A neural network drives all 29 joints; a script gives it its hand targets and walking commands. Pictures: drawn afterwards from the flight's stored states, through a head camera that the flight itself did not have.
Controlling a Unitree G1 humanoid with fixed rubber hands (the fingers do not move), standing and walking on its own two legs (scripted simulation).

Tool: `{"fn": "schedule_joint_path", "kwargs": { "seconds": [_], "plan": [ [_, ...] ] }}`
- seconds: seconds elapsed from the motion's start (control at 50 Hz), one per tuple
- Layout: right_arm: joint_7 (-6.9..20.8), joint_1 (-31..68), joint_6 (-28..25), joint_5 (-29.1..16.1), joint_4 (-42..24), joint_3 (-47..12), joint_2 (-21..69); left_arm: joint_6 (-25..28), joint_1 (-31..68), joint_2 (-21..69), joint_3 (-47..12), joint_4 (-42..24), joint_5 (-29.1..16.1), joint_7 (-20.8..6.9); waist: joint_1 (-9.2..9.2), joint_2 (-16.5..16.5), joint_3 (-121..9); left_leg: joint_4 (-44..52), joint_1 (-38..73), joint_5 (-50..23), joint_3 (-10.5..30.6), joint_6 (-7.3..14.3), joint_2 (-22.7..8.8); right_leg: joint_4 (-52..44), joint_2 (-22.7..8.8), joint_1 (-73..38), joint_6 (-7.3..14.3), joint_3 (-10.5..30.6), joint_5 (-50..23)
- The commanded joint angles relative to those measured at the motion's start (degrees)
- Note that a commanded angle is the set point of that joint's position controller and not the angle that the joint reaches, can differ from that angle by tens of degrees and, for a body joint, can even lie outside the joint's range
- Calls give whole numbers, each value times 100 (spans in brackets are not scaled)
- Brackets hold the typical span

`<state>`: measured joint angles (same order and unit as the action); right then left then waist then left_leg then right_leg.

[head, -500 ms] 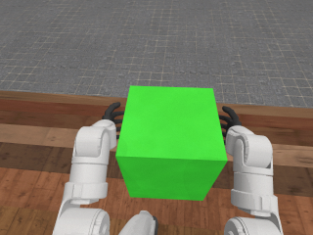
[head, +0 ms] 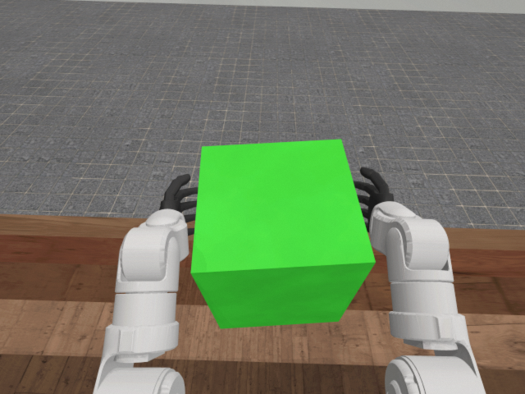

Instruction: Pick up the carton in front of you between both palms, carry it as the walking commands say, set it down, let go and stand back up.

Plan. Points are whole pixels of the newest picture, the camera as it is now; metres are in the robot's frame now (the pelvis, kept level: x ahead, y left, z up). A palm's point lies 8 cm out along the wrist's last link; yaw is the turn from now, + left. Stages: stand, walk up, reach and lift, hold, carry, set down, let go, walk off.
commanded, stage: carry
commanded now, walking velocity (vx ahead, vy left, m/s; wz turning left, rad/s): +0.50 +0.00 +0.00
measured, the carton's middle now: (276, 241) +0.36 +0.01 +0.05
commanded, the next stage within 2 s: none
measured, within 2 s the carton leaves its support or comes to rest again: neither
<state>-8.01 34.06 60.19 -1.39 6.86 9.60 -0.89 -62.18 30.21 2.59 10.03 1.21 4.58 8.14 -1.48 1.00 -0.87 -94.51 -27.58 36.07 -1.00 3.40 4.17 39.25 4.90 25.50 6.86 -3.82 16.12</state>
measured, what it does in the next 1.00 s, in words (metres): goes down: left foot 0.13 m lower, then right foot 0.13 m lower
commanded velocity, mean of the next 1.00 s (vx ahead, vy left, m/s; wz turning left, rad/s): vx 0.50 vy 0.00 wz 0.00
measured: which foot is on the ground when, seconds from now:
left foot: up 0.00-0.30, down 0.32-0.68, up 0.70-1.00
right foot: down 0.00-0.32, up 0.34-0.66, down 0.68-1.00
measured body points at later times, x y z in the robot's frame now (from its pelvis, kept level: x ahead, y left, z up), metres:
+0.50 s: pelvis +0.37 +0.02 -0.16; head +0.39 +0.00 +0.29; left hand +0.74 +0.13 -0.09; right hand +0.70 -0.17 -0.09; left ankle +0.33 +0.06 -0.85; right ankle +0.41 -0.12 -0.79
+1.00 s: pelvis +0.75 -0.02 -0.33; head +0.78 -0.02 +0.12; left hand +1.08 +0.17 -0.26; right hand +1.11 -0.13 -0.27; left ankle +0.90 +0.09 -1.02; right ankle +0.63 -0.07 -0.98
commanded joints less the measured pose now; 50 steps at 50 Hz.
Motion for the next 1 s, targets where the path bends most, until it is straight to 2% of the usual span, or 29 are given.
{"fn": "schedule_joint_path", "kwargs": {
  "seconds": [0.0, 0.02, 0.04, 0.1, 0.16, 0.22, 0.24, 0.28, 0.3, 0.32, 0.34, 0.38, 0.42, 0.46, 0.48, 0.5, 0.56, 0.6, 0.64, 0.66, 0.68, 0.7, 0.72, 0.74, 0.8, 0.84, 0.9, 0.94, 0.98],
  "plan": [
    [1258, 2769, 256, -1475, -205, -3290, 5583, -43, 3777, 5390, -4033, -350, -2716, -1399, -356, -14, -2534, 588, -3235, -648, 859, -96, -481, 139, -2086, -4144, 1088, 3379, -2966],
    [1250, 2764, 227, -1407, -258, -3183, 5677, -13, 4043, 5625, -4187, -417, -2952, -1455, -341, 81, -2631, 825, -3069, -631, 825, -96, -534, 184, -2150, -3726, 1186, 3784, -2996],
    [1252, 2940, 175, -1313, -339, -3131, 5660, 16, 4388, 5934, -4273, -440, -3141, -1514, -212, -457, -2279, 1720, -2610, -1155, 722, -231, -606, -36, -2096, -2741, 1152, 3496, -3190],
    [1283, 3251, 8, -1282, -547, -3146, 5940, 198, 4964, 6412, -4404, -500, -3465, -1608, -267, 100, -2254, 2423, -1619, -2400, 256, -256, -515, 51, -1779, -1837, 948, 2866, -3533],
    [1199, 3374, -122, -1241, -829, -3332, 6011, 308, 4839, 6592, -4334, -500, -3559, -1634, -496, -130, -2240, 4831, -1184, -5157, -157, -65, -258, 1027, -671, -1719, 396, 1683, -2170],
    [1098, 3513, -125, -1324, -1310, -3557, 5928, 366, 4476, 6474, -4257, -519, -3468, -1607, -606, 497, -2134, 6112, 727, -5789, -552, 24, 94, 1313, -396, -759, 378, 1038, -1421],
    [1069, 3510, -96, -1348, -1351, -3657, 5856, 359, 4316, 6359, -4210, -466, -3442, -1588, -284, 920, -2480, 5450, 1549, -6361, -699, 137, 98, 2082, -561, -605, 235, 737, -1771],
    [1075, 3234, -28, -1358, -1424, -3714, 5628, 317, 4031, 6179, -4164, -384, -3262, -1540, 937, 337, -2681, 6232, 2820, -5522, -584, 430, -140, 4185, -759, -175, -147, 346, -3472],
    [1107, 2998, 14, -1387, -1290, -3723, 5490, 253, 4001, 6041, -4084, -321, -3148, -1507, 1345, -788, -2243, 6952, 3277, -5523, -42, 700, -537, 5918, -237, 705, -435, 49, -787],
    [1140, 2884, 94, -1461, -992, -3715, 5349, 141, 3854, 5883, -3946, -190, -2917, -1442, 910, -1414, -2449, 5420, 4799, -7692, 1274, 1059, -1460, 6721, 178, 2497, -590, 369, 2350],
    [1175, 2787, 157, -1649, -757, -3831, 5395, 38, 3384, 5538, -3625, 99, -2582, -1371, 599, -1095, -2848, 5157, 5444, -7571, 2434, 1403, -2002, 6237, -67, 3271, -570, 936, 2141],
    [1306, 3328, 159, -2117, -786, -4067, 5814, 4, 3225, 5173, -3227, 168, -2197, -1279, 757, -343, -3005, 5329, 4835, -4618, 3390, 1765, -2086, 5188, -452, 3808, -472, 1253, 1589],
    [1445, 4012, 72, -2551, -881, -4306, 6349, 71, 3401, 5142, -3012, 79, -1840, -1253, 607, 167, -2456, 5575, 3127, -5222, 3557, 1851, -2159, 3730, -613, 2919, -604, 1169, 1131],
    [1527, 4456, -19, -2789, -916, -4415, 6758, 183, 3637, 5247, -2998, -30, -1776, -1295, 673, 177, -2115, 5609, 2050, -5241, 2913, 1522, -1756, 2809, -563, 2118, -662, 632, 206],
    [1550, 4484, -71, -2892, -877, -4431, 6906, 240, 3685, 5312, -2993, -54, -1767, -1297, 611, -300, -2293, 5340, 2099, -5491, 2694, 1274, -1671, 3125, -528, 1988, -545, 524, -435],
    [1571, 4539, -127, -2947, -915, -4450, 6977, 303, 3790, 5376, -3078, -143, -1780, -1295, 807, 21, -2269, 4575, 2308, -4479, 2142, 1010, -1031, 1888, -609, 2324, -395, 639, -1799],
    [1583, 4332, -205, -2966, -816, -4340, 7052, 393, 3869, 5486, -3332, -415, -1829, -1211, 950, -217, -2208, 4503, 1294, -3536, 1105, 799, -391, -98, -97, 317, -439, -102, -3357],
    [1565, 4183, -230, -2958, -832, -4277, 6867, 370, 3940, 5353, -3499, -703, -1882, -1129, 507, -1130, -2519, 3618, 458, -3413, 546, 618, -559, 212, -67, -1532, -257, -219, -4480],
    [1529, 3569, -169, -2703, -612, -4141, 6746, 300, 3804, 5217, -3629, -779, -1948, -1092, -560, -512, -2844, 1882, 257, -4976, -64, 196, -689, -624, -79, -2903, -162, -439, -3804],
    [1486, 3520, -147, -2550, -616, -4065, 6644, 256, 3603, 5125, -3654, -783, -2053, -1143, -920, 322, -2360, -100, -501, -3119, -110, 14, -326, -1218, -548, -3269, 218, 41, -3657],
    [1435, 3298, -83, -2258, -373, -3826, 6388, 144, 3454, 5126, -3660, -534, -2084, -1198, -804, 577, -1989, -1085, -1341, 287, -289, 2, 241, -556, -1099, -3381, 182, 576, -4789],
    [1365, 2886, 82, -1999, -106, -3582, 6121, 104, 3403, 4907, -3691, -281, -2199, -1237, -113, 1002, -2777, -624, -2387, 116, 584, -109, -25, 296, -2118, -4779, 803, 2537, -5680],
    [1300, 2526, 122, -1674, -130, -3301, 5747, 114, 3489, 5162, -3895, -230, -2455, -1309, -288, 918, -3244, -309, -2773, -157, 760, -85, -205, -350, -2454, -4517, 1383, 3889, -2353],
    [1261, 2859, 142, -1511, -127, -3250, 5678, 102, 3858, 5518, -3995, -278, -2673, -1384, -328, 100, -2530, 565, -2986, -714, 934, -88, -436, -79, -2071, -3934, 1104, 3480, -2675],
    [1290, 2752, 25, -1227, -107, -2921, 5753, 183, 4530, 6179, -4324, -262, -3238, -1537, -297, -459, -2407, 2324, -2260, -1214, 680, -289, -566, -166, -2044, -2379, 1243, 3712, -3106],
    [1299, 3142, -109, -1201, -322, -2968, 5919, 315, 4907, 6470, -4420, -353, -3457, -1590, -365, 52, -2427, 2281, -1911, -2073, 391, -279, -540, 73, -1887, -2147, 1005, 3292, -3706],
    [1219, 3362, -250, -1167, -672, -3180, 5994, 431, 4947, 6657, -4382, -408, -3588, -1637, -519, -181, -2344, 4525, -1470, -4805, 37, -61, -314, 957, -788, -1797, 512, 2059, -2009],
    [1148, 3428, -286, -1223, -984, -3335, 5999, 474, 4707, 6626, -4344, -459, -3559, -1631, -674, 95, -2234, 5726, 6, -5359, -408, -33, 1, 1022, -453, -1036, 429, 1397, -1584],
    [1076, 3528, -242, -1286, -1307, -3542, 5857, 488, 4443, 6467, -4278, -434, -3510, -1609, -360, 933, -2608, 5365, 1549, -6345, -513, 149, 34, 1907, -593, -538, 307, 928, -1521]
  ]
}}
